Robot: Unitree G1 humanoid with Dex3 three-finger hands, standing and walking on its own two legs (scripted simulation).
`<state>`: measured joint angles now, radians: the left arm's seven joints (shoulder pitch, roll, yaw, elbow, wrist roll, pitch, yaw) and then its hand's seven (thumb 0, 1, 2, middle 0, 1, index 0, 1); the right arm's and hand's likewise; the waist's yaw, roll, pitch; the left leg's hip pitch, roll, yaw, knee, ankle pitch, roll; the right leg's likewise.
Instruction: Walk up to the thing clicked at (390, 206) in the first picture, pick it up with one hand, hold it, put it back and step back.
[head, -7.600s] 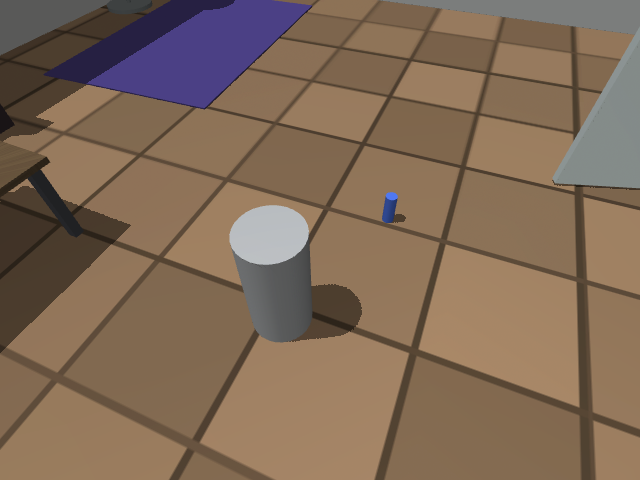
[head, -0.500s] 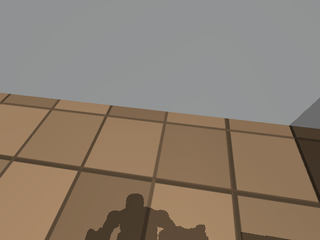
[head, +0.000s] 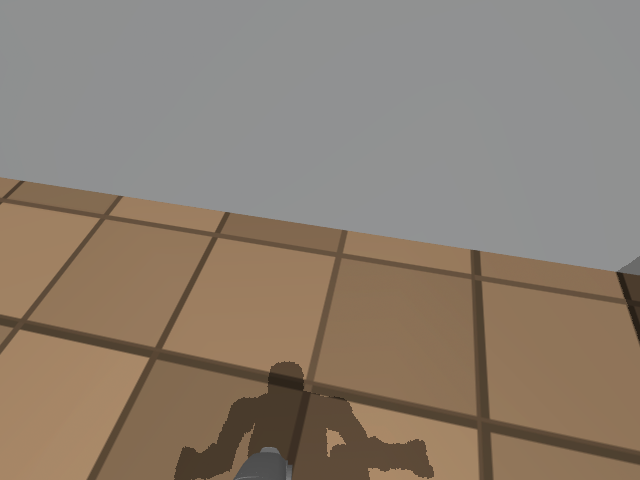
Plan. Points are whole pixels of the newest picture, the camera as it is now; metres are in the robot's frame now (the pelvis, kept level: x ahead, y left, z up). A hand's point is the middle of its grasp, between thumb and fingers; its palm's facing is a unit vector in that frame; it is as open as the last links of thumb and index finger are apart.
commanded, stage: walk up
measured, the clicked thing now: out of the picture -0.05 +1.30 -0.70
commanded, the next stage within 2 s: none
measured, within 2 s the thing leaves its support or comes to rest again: neither
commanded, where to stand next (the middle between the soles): +0.56 +0.03 m, yaw -1 degrees
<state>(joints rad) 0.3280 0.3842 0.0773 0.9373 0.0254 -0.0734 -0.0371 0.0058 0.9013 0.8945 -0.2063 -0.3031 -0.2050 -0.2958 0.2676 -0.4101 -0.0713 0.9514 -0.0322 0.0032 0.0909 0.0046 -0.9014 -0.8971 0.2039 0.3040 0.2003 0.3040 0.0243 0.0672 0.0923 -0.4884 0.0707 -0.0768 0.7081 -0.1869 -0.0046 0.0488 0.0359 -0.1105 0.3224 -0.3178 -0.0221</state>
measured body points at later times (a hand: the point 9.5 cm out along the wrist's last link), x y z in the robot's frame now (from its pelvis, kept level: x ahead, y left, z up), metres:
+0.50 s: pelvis +0.22 +0.01 +0.00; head +0.24 +0.01 +0.44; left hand +0.31 +0.34 -0.11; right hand +0.27 -0.31 -0.12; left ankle +0.17 +0.14 -0.74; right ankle +0.34 -0.13 -0.72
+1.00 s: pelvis +0.41 +0.01 -0.03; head +0.41 +0.06 +0.42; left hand +0.35 +0.35 -0.16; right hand +0.65 -0.26 -0.08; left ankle +0.45 +0.14 -0.74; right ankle +0.36 -0.13 -0.71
